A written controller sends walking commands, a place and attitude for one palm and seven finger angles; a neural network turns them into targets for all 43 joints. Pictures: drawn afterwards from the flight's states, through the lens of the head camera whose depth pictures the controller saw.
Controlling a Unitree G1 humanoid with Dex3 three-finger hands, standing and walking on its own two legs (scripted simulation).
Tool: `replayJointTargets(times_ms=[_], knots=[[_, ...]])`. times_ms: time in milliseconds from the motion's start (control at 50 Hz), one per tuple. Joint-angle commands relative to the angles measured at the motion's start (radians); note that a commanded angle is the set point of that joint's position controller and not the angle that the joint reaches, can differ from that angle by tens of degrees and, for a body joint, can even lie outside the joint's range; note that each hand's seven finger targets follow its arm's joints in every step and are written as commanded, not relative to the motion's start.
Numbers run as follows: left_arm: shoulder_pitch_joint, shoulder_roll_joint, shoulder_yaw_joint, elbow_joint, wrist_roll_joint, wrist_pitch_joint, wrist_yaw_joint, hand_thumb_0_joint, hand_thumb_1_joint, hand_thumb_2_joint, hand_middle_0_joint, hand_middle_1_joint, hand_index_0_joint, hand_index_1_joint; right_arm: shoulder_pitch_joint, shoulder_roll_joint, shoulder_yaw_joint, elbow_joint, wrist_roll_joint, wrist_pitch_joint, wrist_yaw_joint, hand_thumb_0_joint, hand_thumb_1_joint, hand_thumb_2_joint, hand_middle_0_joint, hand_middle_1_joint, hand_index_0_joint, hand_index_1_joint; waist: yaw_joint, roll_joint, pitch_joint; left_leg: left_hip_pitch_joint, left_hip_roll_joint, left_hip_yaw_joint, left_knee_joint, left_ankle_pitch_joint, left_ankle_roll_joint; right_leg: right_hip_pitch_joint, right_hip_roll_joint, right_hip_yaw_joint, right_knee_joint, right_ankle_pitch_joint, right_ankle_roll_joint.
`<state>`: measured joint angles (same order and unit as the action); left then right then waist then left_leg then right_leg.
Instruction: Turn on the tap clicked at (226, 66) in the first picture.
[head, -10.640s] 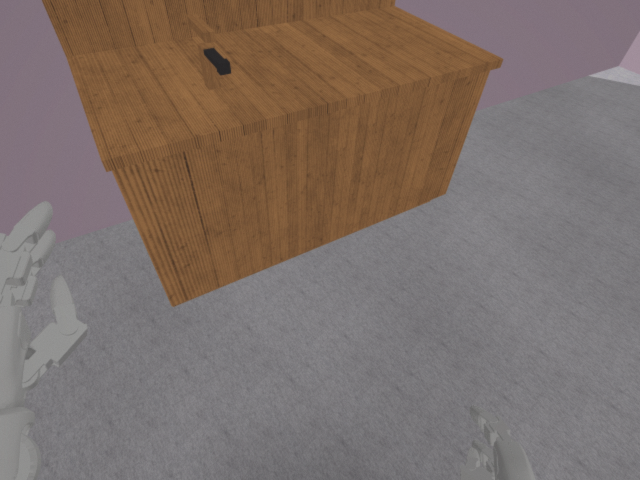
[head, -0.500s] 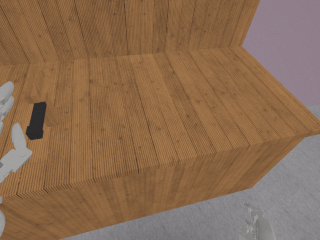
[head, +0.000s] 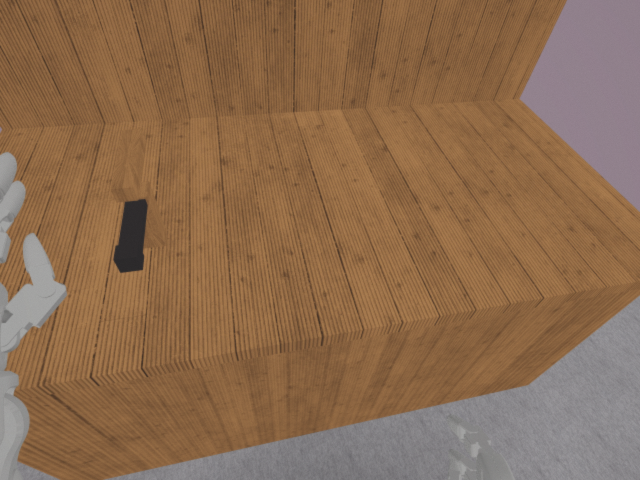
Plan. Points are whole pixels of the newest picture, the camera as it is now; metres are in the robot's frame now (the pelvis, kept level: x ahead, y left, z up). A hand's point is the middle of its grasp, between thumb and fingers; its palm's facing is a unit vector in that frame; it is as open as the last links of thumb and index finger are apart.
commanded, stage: come to a stop and stand still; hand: left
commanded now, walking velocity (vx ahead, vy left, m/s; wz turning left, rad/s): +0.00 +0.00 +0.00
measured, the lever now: (129, 257) +0.34 +0.31 +0.06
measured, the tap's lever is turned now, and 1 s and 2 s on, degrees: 0 0 0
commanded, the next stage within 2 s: look again from close up in 0.64 s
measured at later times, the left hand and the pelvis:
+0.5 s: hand (146, 269) +0.26 +0.22 +0.16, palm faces +0.38 -0.85 -0.38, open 7.4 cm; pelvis +0.04 -0.03 +0.01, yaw +0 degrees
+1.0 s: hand (136, 281) +0.24 +0.22 +0.16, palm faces +0.40 -0.85 -0.34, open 7.4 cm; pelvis +0.03 -0.03 +0.01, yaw +1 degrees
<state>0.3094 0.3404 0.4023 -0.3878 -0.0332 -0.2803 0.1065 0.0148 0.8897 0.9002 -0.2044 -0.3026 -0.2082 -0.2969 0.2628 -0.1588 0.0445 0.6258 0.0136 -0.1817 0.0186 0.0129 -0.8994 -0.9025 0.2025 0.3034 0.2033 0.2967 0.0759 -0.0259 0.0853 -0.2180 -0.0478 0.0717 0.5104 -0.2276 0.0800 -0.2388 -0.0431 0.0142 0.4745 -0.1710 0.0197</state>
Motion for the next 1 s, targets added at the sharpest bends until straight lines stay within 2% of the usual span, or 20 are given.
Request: replayJointTargets(times_ms=[0,40,60,120,140,160,240,340,360,420,540,560,640,660,780,840,860,940,960,980], knots=[[-0.115,0.12,-0.02,-0.175,0.024,-0.041,0.002,0.0,0.9,0.9,-0.2,-0.3,-0.2,-0.3,-0.105,-0.16,-0.071,-0.162,0.005,-0.065,-0.01,0.0,-0.9,-0.9,0.2,0.3,0.2,0.3,-0.043,0.114,-0.098,-0.145,0.175,-0.16,-0.272,-0.247,-0.069,0.134,0.025,-0.002,-0.015,-0.04,-0.024],[-0.127,0.175,0.032,-0.208,0.026,-0.041,0.01,0.0,0.9,0.9,-0.2,-0.3,-0.2,-0.3,-0.125,-0.156,-0.07,-0.164,0.008,-0.057,-0.014,0.0,-0.9,-0.9,0.2,0.3,0.2,0.3,-0.045,0.079,-0.094,-0.133,0.153,-0.152,-0.256,-0.219,-0.074,0.13,0.025,0.006,-0.045,-0.029,-0.026],[-0.118,0.146,0.016,-0.185,0.022,-0.043,0.006,0.0,0.9,0.9,-0.2,-0.3,-0.2,-0.3,-0.127,-0.156,-0.068,-0.169,0.001,-0.05,-0.019,0.0,-0.9,-0.9,0.2,0.3,0.2,0.3,-0.046,0.056,-0.091,-0.132,0.147,-0.156,-0.252,-0.219,-0.073,0.122,0.023,0.008,-0.06,-0.037,-0.026],[-0.11,0.179,0.053,-0.228,0.018,-0.052,0.009,0.0,0.9,0.9,-0.2,-0.3,-0.2,-0.3,-0.135,-0.154,-0.073,-0.189,0.0,-0.043,-0.027,0.0,-0.9,-0.9,0.2,0.3,0.2,0.3,-0.044,0.096,-0.09,-0.138,0.138,-0.15,-0.247,-0.218,-0.064,0.141,0.018,0.022,-0.073,-0.02,-0.031],[-0.112,0.209,0.081,-0.268,0.017,-0.054,0.011,0.0,0.9,0.9,-0.2,-0.3,-0.2,-0.3,-0.151,-0.15,-0.071,-0.189,0.002,-0.042,-0.03,0.0,-0.9,-0.9,0.2,0.3,0.2,0.3,-0.046,0.135,-0.104,-0.124,0.129,-0.143,-0.243,-0.178,-0.068,0.149,0.021,0.021,-0.071,0.012,-0.033],[-0.089,0.183,0.065,-0.255,0.01,-0.057,0.008,0.0,0.9,0.9,-0.2,-0.3,-0.2,-0.3,-0.142,-0.15,-0.069,-0.192,-0.004,-0.039,-0.032,0.0,-0.9,-0.9,0.2,0.3,0.2,0.3,-0.045,0.132,-0.116,-0.125,0.125,-0.137,-0.234,-0.146,-0.066,0.164,0.018,0.013,-0.072,0.032,-0.034],[0.01,0.195,0.083,-0.299,-0.006,-0.053,0.007,0.0,0.9,0.9,-0.2,-0.3,-0.2,-0.3,-0.144,-0.146,-0.075,-0.199,0.0,-0.04,-0.032,0.0,-0.9,-0.9,0.2,0.3,0.2,0.3,-0.046,0.105,-0.203,-0.004,0.102,-0.103,-0.142,0.132,-0.084,0.18,-0.002,0.029,-0.082,0.202,-0.045],[0.105,0.173,0.075,-0.252,-0.02,-0.025,0.007,0.0,0.9,0.9,-0.2,-0.3,-0.2,-0.3,-0.143,-0.155,-0.081,-0.197,0.005,-0.021,-0.038,0.0,-0.9,-0.9,0.2,0.3,0.2,0.3,-0.05,0.062,-0.218,0.059,0.112,-0.092,-0.107,0.266,-0.091,0.156,-0.015,0.036,-0.088,0.307,-0.044],[0.111,0.143,0.049,-0.218,-0.024,-0.019,0.003,0.0,0.9,0.9,-0.2,-0.3,-0.2,-0.3,-0.129,-0.163,-0.082,-0.191,-0.002,-0.011,-0.039,0.0,-0.9,-0.9,0.2,0.3,0.2,0.3,-0.054,0.044,-0.216,0.045,0.111,-0.092,-0.112,0.252,-0.088,0.156,-0.013,0.035,-0.093,0.299,-0.043],[0.082,0.163,0.057,-0.238,-0.024,-0.01,0.006,0.0,0.9,0.9,-0.2,-0.3,-0.2,-0.3,-0.138,-0.168,-0.09,-0.197,0.003,0.0,-0.047,0.0,-0.9,-0.9,0.2,0.3,0.2,0.3,-0.055,0.029,-0.215,0.053,0.117,-0.099,-0.112,0.237,-0.082,0.157,-0.024,0.054,-0.094,0.309,-0.044],[0.035,0.209,0.076,-0.328,-0.023,0.001,0.019,0.0,0.9,0.9,-0.2,-0.3,-0.2,-0.3,-0.182,-0.158,-0.081,-0.206,0.007,0.007,-0.059,0.0,-0.9,-0.9,0.2,0.3,0.2,0.3,-0.05,0.077,-0.214,0.071,0.113,-0.1,-0.113,0.23,-0.072,0.152,-0.026,0.05,-0.1,0.287,-0.043],[0.047,0.167,0.044,-0.298,-0.028,0.001,0.015,0.0,0.9,0.9,-0.2,-0.3,-0.2,-0.3,-0.168,-0.161,-0.078,-0.201,-0.003,0.011,-0.06,0.0,-0.9,-0.9,0.2,0.3,0.2,0.3,-0.052,0.072,-0.213,0.058,0.11,-0.098,-0.123,0.206,-0.07,0.155,-0.023,0.043,-0.108,0.258,-0.042],[0.083,0.201,0.082,-0.305,-0.027,0.011,0.024,0.0,0.9,0.9,-0.2,-0.3,-0.2,-0.3,-0.177,-0.156,-0.081,-0.204,0.004,0.013,-0.061,0.0,-0.9,-0.9,0.2,0.3,0.2,0.3,-0.049,0.076,-0.206,0.059,0.114,-0.103,-0.122,0.207,-0.072,0.155,-0.026,0.051,-0.113,0.262,-0.043],[0.1,0.16,0.049,-0.264,-0.03,0.013,0.017,0.0,0.9,0.9,-0.2,-0.3,-0.2,-0.3,-0.159,-0.159,-0.077,-0.201,-0.005,0.02,-0.059,0.0,-0.9,-0.9,0.2,0.3,0.2,0.3,-0.052,0.045,-0.196,0.041,0.112,-0.105,-0.134,0.184,-0.071,0.153,-0.021,0.04,-0.121,0.235,-0.041],[0.07,0.165,0.045,-0.246,-0.028,0.021,0.012,0.0,0.9,0.9,-0.2,-0.3,-0.2,-0.3,-0.157,-0.163,-0.083,-0.205,0.0,0.029,-0.061,0.0,-0.9,-0.9,0.2,0.3,0.2,0.3,-0.054,0.043,-0.172,0.014,0.115,-0.113,-0.16,0.115,-0.069,0.139,-0.015,0.049,-0.141,0.163,-0.038],[0.055,0.18,0.052,-0.263,-0.026,0.027,0.015,0.0,0.9,0.9,-0.2,-0.3,-0.2,-0.3,-0.178,-0.156,-0.077,-0.206,0.007,0.026,-0.065,0.0,-0.9,-0.9,0.2,0.3,0.2,0.3,-0.052,0.068,-0.16,0.018,0.119,-0.111,-0.167,0.093,-0.064,0.125,-0.016,0.045,-0.146,0.14,-0.034],[0.043,0.146,0.018,-0.247,-0.027,0.025,0.01,0.0,0.9,0.9,-0.2,-0.3,-0.2,-0.3,-0.161,-0.162,-0.074,-0.202,-0.002,0.028,-0.063,0.0,-0.9,-0.9,0.2,0.3,0.2,0.3,-0.056,0.054,-0.155,0.002,0.115,-0.115,-0.179,0.077,-0.064,0.127,-0.008,0.035,-0.148,0.116,-0.032],[0.021,0.194,0.051,-0.314,-0.019,0.023,0.019,0.0,0.9,0.9,-0.2,-0.3,-0.2,-0.3,-0.178,-0.158,-0.077,-0.207,0.005,0.02,-0.066,0.0,-0.9,-0.9,0.2,0.3,0.2,0.3,-0.052,0.092,-0.175,0.01,0.118,-0.119,-0.175,0.085,-0.064,0.148,-0.013,0.038,-0.133,0.139,-0.034],[0.024,0.163,0.026,-0.296,-0.022,0.02,0.016,0.0,0.9,0.9,-0.2,-0.3,-0.2,-0.3,-0.163,-0.162,-0.075,-0.202,-0.002,0.021,-0.065,0.0,-0.9,-0.9,0.2,0.3,0.2,0.3,-0.053,0.091,-0.175,-0.008,0.115,-0.121,-0.187,0.065,-0.063,0.156,-0.008,0.027,-0.133,0.116,-0.032],[0.015,0.179,0.037,-0.318,-0.019,0.017,0.017,0.0,0.9,0.9,-0.2,-0.3,-0.2,-0.3,-0.162,-0.162,-0.08,-0.209,0.0,0.017,-0.064,0.0,-0.9,-0.9,0.2,0.3,0.2,0.3,-0.052,0.093,-0.178,-0.006,0.118,-0.129,-0.187,0.066,-0.064,0.161,-0.008,0.034,-0.128,0.123,-0.035]])
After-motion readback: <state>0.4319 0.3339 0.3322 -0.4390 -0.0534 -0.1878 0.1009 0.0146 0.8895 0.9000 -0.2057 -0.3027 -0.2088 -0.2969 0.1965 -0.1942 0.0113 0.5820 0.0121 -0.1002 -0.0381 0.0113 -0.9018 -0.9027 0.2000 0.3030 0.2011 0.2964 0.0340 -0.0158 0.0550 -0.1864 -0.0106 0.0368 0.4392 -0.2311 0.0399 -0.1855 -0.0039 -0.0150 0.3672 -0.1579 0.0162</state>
